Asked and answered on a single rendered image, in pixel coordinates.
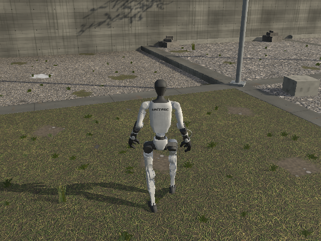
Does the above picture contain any robot left hand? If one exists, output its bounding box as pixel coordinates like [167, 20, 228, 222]
[128, 138, 140, 149]

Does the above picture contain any robot left shin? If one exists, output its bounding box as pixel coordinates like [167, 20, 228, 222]
[146, 171, 155, 206]

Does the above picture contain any left robot forearm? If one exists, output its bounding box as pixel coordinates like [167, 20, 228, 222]
[130, 121, 140, 140]

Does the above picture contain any robot left upper arm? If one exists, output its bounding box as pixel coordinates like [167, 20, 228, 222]
[135, 101, 150, 129]

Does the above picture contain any right robot forearm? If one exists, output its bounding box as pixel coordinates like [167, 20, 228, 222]
[180, 122, 190, 143]

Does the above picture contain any robot right shin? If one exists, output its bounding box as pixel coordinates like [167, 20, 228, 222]
[170, 155, 177, 187]

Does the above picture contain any robot right upper arm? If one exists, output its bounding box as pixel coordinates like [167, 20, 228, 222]
[171, 101, 185, 129]

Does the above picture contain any robot shin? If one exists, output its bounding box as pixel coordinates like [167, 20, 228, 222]
[170, 155, 177, 187]
[146, 171, 155, 206]

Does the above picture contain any robot right hand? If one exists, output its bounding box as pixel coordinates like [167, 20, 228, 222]
[180, 141, 192, 152]

